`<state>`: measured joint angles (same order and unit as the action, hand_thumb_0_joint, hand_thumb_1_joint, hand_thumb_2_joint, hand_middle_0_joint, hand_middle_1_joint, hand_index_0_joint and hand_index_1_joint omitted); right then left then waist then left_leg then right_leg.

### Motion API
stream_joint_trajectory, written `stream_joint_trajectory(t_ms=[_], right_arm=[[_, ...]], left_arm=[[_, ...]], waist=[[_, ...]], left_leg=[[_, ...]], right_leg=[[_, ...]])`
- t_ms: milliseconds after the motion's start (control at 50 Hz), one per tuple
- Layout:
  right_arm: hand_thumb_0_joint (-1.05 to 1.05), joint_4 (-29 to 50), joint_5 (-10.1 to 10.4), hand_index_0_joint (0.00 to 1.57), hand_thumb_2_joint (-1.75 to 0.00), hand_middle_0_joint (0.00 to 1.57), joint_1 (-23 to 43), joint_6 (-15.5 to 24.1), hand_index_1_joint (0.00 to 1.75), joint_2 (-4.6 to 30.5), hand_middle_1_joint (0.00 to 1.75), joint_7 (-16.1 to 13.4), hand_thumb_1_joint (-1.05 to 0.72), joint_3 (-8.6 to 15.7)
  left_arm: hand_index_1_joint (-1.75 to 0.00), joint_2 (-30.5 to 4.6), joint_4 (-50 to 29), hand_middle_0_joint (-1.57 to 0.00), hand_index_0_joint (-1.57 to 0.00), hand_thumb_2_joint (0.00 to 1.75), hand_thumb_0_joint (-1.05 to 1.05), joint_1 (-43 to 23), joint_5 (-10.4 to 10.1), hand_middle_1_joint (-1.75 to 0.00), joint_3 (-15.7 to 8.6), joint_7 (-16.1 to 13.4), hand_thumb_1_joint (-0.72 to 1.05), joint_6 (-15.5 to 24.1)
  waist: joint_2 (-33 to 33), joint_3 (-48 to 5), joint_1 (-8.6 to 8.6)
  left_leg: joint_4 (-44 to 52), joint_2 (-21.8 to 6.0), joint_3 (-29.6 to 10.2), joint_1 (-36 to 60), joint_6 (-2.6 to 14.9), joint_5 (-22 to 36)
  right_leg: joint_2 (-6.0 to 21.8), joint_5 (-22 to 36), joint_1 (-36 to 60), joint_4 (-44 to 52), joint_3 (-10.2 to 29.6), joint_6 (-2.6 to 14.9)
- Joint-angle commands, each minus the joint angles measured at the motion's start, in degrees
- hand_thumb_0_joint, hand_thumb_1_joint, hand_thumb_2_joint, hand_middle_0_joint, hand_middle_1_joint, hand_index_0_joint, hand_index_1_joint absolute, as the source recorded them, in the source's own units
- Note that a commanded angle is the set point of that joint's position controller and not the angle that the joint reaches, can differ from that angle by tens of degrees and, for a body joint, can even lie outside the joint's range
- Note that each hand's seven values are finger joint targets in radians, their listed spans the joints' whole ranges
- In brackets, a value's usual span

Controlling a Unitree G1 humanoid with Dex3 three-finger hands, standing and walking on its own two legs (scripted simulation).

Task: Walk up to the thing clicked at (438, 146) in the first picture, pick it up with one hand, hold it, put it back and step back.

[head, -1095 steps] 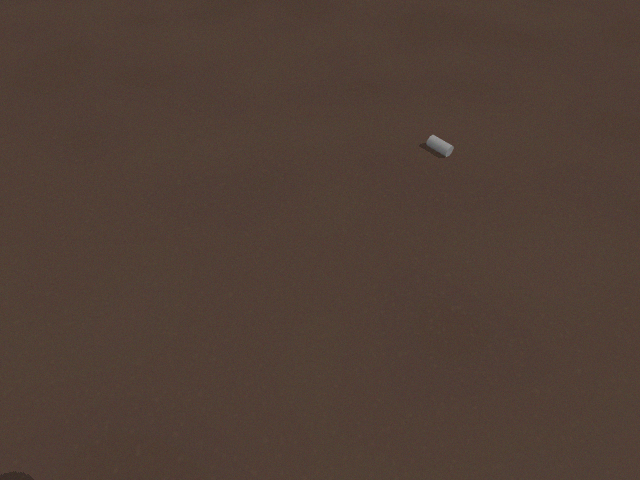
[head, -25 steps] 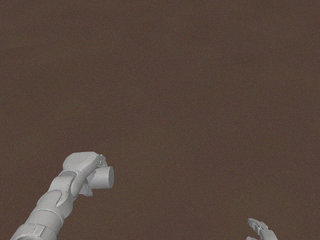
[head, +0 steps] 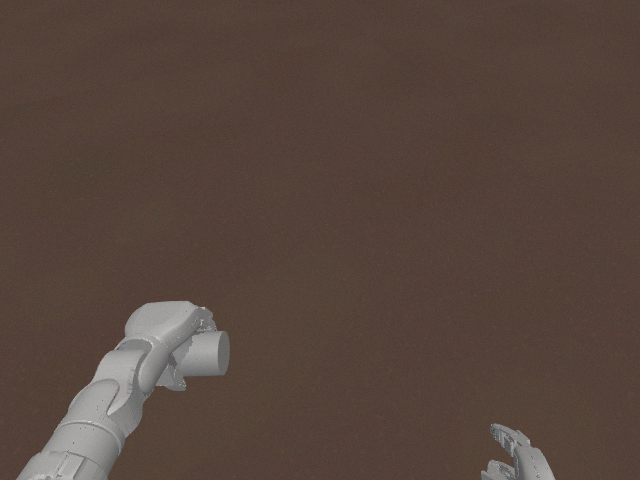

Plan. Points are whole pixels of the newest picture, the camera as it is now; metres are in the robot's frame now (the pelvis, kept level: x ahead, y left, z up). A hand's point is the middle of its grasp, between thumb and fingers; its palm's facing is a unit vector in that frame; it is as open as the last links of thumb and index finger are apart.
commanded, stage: hold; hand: left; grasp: from above
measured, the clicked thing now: (180, 354) +0.30 +0.22 -0.05
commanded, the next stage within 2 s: crouch in 0.46 s
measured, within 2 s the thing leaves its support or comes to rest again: neither
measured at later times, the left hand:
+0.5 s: hand (173, 352) +0.30 +0.23 -0.03, palm faces -0.44 -0.05 -0.90, open 9.0 cm
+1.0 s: hand (190, 377) +0.30 +0.23 -0.12, palm faces -0.45 +0.01 -0.89, open 8.9 cm
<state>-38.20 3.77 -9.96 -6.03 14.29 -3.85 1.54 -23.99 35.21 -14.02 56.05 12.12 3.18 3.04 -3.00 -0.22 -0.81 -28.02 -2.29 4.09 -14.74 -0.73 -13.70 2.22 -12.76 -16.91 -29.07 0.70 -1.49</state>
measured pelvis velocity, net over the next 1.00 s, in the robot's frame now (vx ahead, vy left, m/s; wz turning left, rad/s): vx -0.01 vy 0.00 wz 0.03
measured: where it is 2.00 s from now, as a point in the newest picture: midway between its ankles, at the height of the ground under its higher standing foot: outside the picture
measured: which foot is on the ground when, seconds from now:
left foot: down 0.00-1.00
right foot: down 0.00-1.00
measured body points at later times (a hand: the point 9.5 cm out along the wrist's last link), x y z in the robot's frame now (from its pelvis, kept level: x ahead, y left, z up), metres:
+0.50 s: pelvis +0.01 +0.00 +0.00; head +0.02 -0.02 +0.45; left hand +0.32 +0.23 +0.02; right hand +0.16 -0.25 -0.12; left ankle +0.01 +0.13 -0.74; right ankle +0.03 -0.14 -0.74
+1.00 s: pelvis -0.01 +0.00 -0.04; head +0.05 +0.00 +0.41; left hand +0.32 +0.23 -0.07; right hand +0.12 -0.27 -0.15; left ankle +0.01 +0.13 -0.74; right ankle +0.03 -0.14 -0.74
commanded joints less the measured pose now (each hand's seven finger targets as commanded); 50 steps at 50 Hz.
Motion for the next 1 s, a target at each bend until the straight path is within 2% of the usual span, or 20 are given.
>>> stream_joint_trajectory(t_ms=[0, 60, 100, 140, 220, 260, 280, 320, 380, 420, 460, 500, 540, 560, 600, 680, 760, 840, 880, 980], right_arm=[[0.0, 7.7, -0.3, 0.2, -0.9, 0.2, 5.3, 2.2, 0.3, 7.0, 0.3, -0.7, -0.9, 2.3], [0.0, 7.3, -0.3, 0.2, -0.9, 0.2, 5.2, 2.1, 0.3, 7.1, 0.3, -0.7, -0.9, 2.4], [0.0, 7.3, -0.3, 0.2, -0.9, 0.2, 5.5, 2.1, 0.3, 6.9, 0.3, -0.7, -0.9, 2.3], [0.0, 7.4, -0.2, 0.2, -0.9, 0.2, 5.5, 2.0, 0.3, 7.1, 0.3, -0.7, -0.9, 2.4], [0.0, 7.0, -0.2, 0.2, -0.9, 0.2, 5.0, 1.9, 0.3, 6.9, 0.3, -0.6, -0.9, 2.4], [0.0, 6.9, -0.1, 0.2, -0.9, 0.2, 4.8, 1.8, 0.3, 7.1, 0.3, -0.6, -0.9, 2.6], [0.0, 6.9, -0.3, 0.2, -0.9, 0.2, 4.6, 1.7, 0.3, 7.1, 0.3, -0.6, -0.9, 2.6], [0.0, 7.0, -0.2, 0.2, -0.9, 0.2, 4.8, 1.6, 0.3, 7.0, 0.3, -0.5, -0.9, 2.6], [0.0, 7.1, -0.2, 0.2, -0.9, 0.2, 4.7, 1.4, 0.3, 7.0, 0.3, -0.5, -0.9, 2.7], [0.0, 7.5, -0.2, 0.2, -0.9, 0.2, 5.2, 1.5, 0.3, 6.8, 0.3, -0.4, -0.9, 2.6], [0.0, 7.8, -0.2, 0.2, -0.9, 0.2, 5.3, 1.3, 0.3, 6.9, 0.3, -0.4, -0.9, 2.7], [0.0, 7.8, -0.2, 0.2, -0.9, 0.2, 5.3, 1.3, 0.3, 6.9, 0.3, -0.4, -0.9, 2.6], [0.0, 7.7, -0.1, 0.2, -0.91, 0.2, 4.6, 1.4, 0.3, 7.1, 0.3, -0.4, -0.92, 2.9], [0.0, 7.5, -0.1, 0.2, -0.9, 0.2, 4.3, 1.3, 0.3, 7.1, 0.3, -0.4, -0.88, 3.1], [0.0, 7.5, -0.1, 0.2, -0.9, 0.2, 4.3, 1.2, 0.3, 7.0, 0.3, -0.4, -0.89, 3.0], [0.0, 6.8, -0.3, 0.2, -0.9, 0.2, 3.6, 0.8, 0.3, 7.3, 0.3, -0.3, -0.89, 3.0], [0.0, 5.9, -0.9, 0.2, -0.9, 0.2, 2.9, 0.5, 0.3, 7.4, 0.3, 0.1, -0.89, 3.3], [0.0, 3.9, -2.0, 0.2, -0.9, 0.2, 0.3, 0.3, 0.3, 7.8, 0.3, 0.9, -0.89, 3.9], [0.0, 2.9, -2.5, 0.2, -0.9, 0.2, -0.8, 0.6, 0.3, 8.0, 0.3, 1.3, -0.9, 4.3], [0.0, 2.4, -4.0, 0.2, -0.9, 0.2, -4.2, 1.9, 0.3, 8.9, 0.3, 2.3, -0.9, 5.5]], left_arm=[[-0.4, -11.5, -11.1, -1.07, -1.06, 0.55, 0.0, -18.0, 0.2, -0.39, -6.0, -2.3, 0.66, -0.2], [-0.39, -12.4, -10.4, -1.07, -1.07, 0.58, 0.0, -17.2, 0.2, -0.38, -7.1, -2.5, 0.67, -0.4], [-0.41, -11.3, -11.7, -1.09, -1.08, 0.58, 0.0, -19.5, 0.4, -0.4, -5.4, -2.6, 0.69, -0.3], [-0.4, -12.1, -10.2, -1.07, -1.07, 0.58, 0.0, -16.9, 0.4, -0.39, -6.9, -2.9, 0.67, -0.6], [-0.39, -11.4, -10.7, -1.09, -1.08, 0.57, 0.0, -19.5, 0.8, -0.37, -5.2, -2.7, 0.67, -0.4], [-0.41, -12.5, -10.4, -1.05, -1.04, 0.59, 0.0, -19.0, 0.7, -0.4, -6.8, -3.3, 0.64, -0.5], [-0.42, -12.8, -10.1, -1.05, -1.05, 0.58, 0.0, -18.8, 1.0, -0.41, -7.3, -3.5, 0.65, -0.6], [-0.42, -11.2, -9.9, -1.07, -1.07, 0.59, 0.0, -18.8, 0.7, -0.41, -5.8, -3.3, 0.67, -0.6], [-0.41, -12.5, -8.8, -1.09, -1.08, 0.6, 0.0, -16.9, 0.8, -0.4, -7.3, -3.3, 0.68, -0.7], [-0.43, -12.4, -11.5, -1.07, -1.07, 0.61, 0.0, -18.9, 0.8, -0.43, -6.6, -3.0, 0.67, -0.3], [-0.43, -12.1, -9.4, -1.07, -1.07, 0.59, 0.0, -15.2, 0.4, -0.42, -7.3, -2.7, 0.66, -0.4], [-0.43, -11.2, -10.4, -1.06, -1.06, 0.58, 0.0, -17.1, 0.5, -0.43, -6.0, -2.6, 0.66, -0.2], [-0.46, -12.1, -11.6, -1.05, -1.08, 0.52, 0.0, -18.0, 0.9, -0.49, -6.7, -2.9, 0.69, -0.1], [-0.42, -12.4, -12.1, -0.97, -1.0, 0.48, 0.0, -17.2, 0.9, -0.45, -7.1, -3.0, 0.61, 0.0], [-0.43, -11.1, -11.0, -1.07, -1.08, 0.55, 0.0, -16.5, 1.0, -0.44, -6.0, -3.4, 0.7, -0.2], [-0.4, -9.9, -5.8, -1.12, -1.13, 0.54, 0.0, -15.7, 1.6, -0.4, -5.8, -5.6, 0.75, 0.2], [-0.37, -9.2, -0.5, -1.13, -1.13, 0.51, 0.0, -16.6, 3.6, -0.37, -5.8, -9.3, 0.75, 1.8], [-0.35, -9.3, 5.2, -1.16, -1.16, 0.49, 0.0, -22.0, 6.0, -0.35, -5.8, -13.9, 0.77, 2.7], [-0.37, -7.6, 9.8, -1.16, -1.17, 0.51, 0.0, -24.3, 7.1, -0.38, -4.9, -16.4, 0.78, 2.9], [-0.38, -8.1, 17.0, -1.14, -1.16, 0.46, 0.0, -31.7, 11.0, -0.39, -6.0, -23.0, 0.78, 3.5]], waist=[[2.5, -14.0, 0.32], [2.6, -14.0, 0.02], [1.5, -14.0, 0.57], [2.6, -13.3, 0.01], [2.3, -14.6, 0.5], [1.9, -15.0, 0.02], [1.5, -15.0, -0.15], [2.7, -13.9, 0.23], [2.7, -14.0, -0.09], [1.9, -14.1, -0.23], [2.2, -12.4, -0.34], [2.4, -12.8, -0.03], [1.3, -15.2, 0.0], [1.2, -16.0, -0.25], [2.6, -15.2, 0.15], [5.4, -11.6, 1.39], [4.7, -10.7, 2.19], [4.5, -14.2, 3.49], [4.7, -15.6, 4.92], [0.8, -23.4, 5.62]], left_leg=[[3.7, 2.7, -1.0, 6.3, 1.46, 8.6], [3.6, 2.6, -0.9, 6.4, 1.44, 9.7], [3.9, 2.7, -1.0, 6.8, 1.32, 9.9], [4.0, 2.7, -1.0, 6.4, 1.37, 9.7], [3.5, 2.6, -1.0, 7.4, 1.48, 12.1], [3.4, 2.8, -0.8, 7.3, 1.38, 12.7], [3.3, 2.9, -0.7, 7.2, 1.38, 12.6], [3.5, 2.6, -1.0, 6.7, 1.39, 12.1], [3.2, 3.0, -0.6, 6.4, 1.59, 12.3], [3.4, 3.1, -0.6, 6.4, 1.43, 11.4], [3.9, 2.8, -0.9, 5.7, 1.34, 10.1], [4.0, 2.7, -1.1, 6.1, 1.29, 10.4], [3.5, 2.7, -0.9, 7.5, 1.24, 12.4], [3.1, 2.8, -0.8, 7.8, 1.28, 14.0], [2.9, 2.6, -0.9, 7.6, 1.33, 15.1], [2.5, 2.8, -1.0, 4.9, 1.48, 11.8], [0.3, 3.0, -1.2, 1.7, 1.18, 8.8], [-6.7, 3.1, -1.3, -3.8, 1.16, 8.7], [-12.0, 3.2, -1.2, -8.6, 0.97, 6.8], [-26.5, 2.7, -1.8, -22.6, 0.49, 3.0]], right_leg=[[-3.1, 5.6, 3.4, 4.9, -1.2, 1.59], [-3.2, 6.6, 3.7, 4.9, -1.3, 1.55], [-3.1, 7.0, 3.2, 4.8, -1.3, 1.73], [-3.1, 6.4, 3.6, 5.2, -1.4, 1.66], [-3.1, 9.1, 4.0, 4.6, -1.4, 1.59], [-3.0, 9.6, 4.4, 4.6, -1.3, 1.64], [-2.9, 9.6, 4.7, 4.8, -1.3, 1.64], [-3.2, 9.0, 4.5, 5.0, -1.7, 1.61], [-2.8, 9.6, 4.9, 5.2, -1.3, 1.39], [-2.8, 8.6, 4.6, 5.3, -1.3, 1.53], [-3.0, 6.9, 4.2, 5.6, -1.5, 1.69], [-3.1, 7.1, 4.0, 5.3, -1.5, 1.8], [-3.1, 9.2, 4.6, 4.7, -1.3, 1.79], [-3.0, 10.8, 5.1, 4.4, -1.4, 1.72], [-3.2, 12.0, 4.9, 4.1, -1.7, 1.71], [-3.0, 9.1, 2.5, 4.4, -1.7, 1.51], [-2.7, 6.4, -1.5, 2.3, -1.6, 1.68], [-2.5, 7.2, -6.9, -3.4, -1.3, 1.57], [-2.4, 6.0, -11.8, -7.8, -1.2, 1.47], [-2.7, 2.0, -26.8, -21.6, -1.2, 2.31]])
